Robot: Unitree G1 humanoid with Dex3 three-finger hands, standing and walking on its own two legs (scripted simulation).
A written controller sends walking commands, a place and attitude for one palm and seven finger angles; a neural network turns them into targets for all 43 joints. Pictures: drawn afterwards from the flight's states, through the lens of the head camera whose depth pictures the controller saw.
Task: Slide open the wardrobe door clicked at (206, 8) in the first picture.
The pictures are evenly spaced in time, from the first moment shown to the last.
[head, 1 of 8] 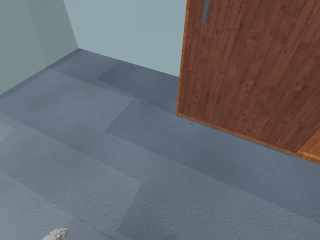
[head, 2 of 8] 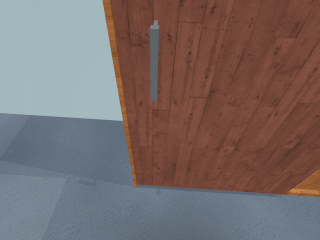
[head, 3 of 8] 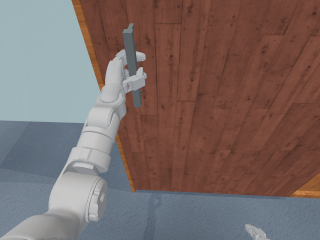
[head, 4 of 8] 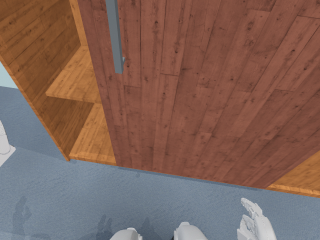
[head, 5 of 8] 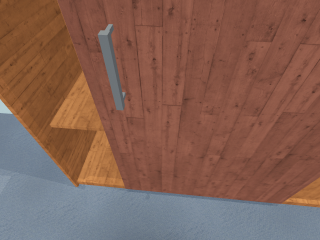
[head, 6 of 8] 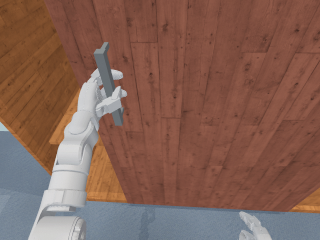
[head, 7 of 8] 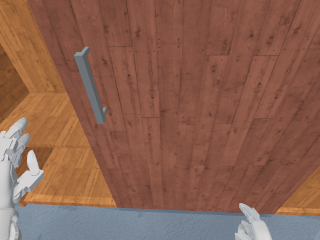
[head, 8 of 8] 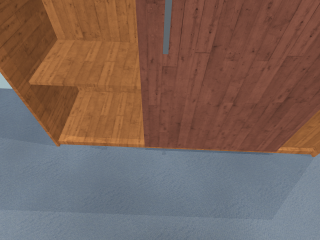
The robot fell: no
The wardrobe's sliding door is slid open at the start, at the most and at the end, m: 0.00 0.62 0.62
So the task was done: yes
